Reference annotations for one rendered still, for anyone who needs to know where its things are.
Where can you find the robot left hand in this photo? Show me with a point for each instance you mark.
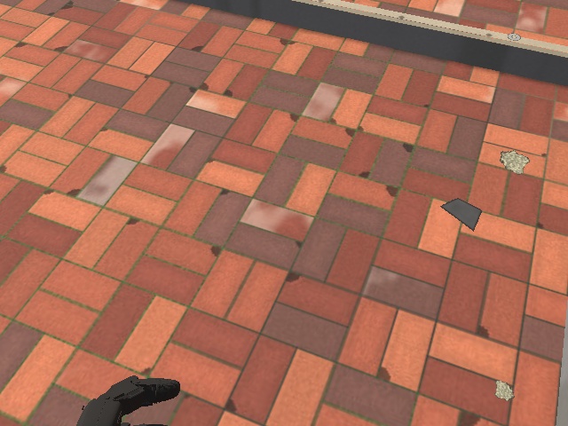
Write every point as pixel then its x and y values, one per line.
pixel 125 397

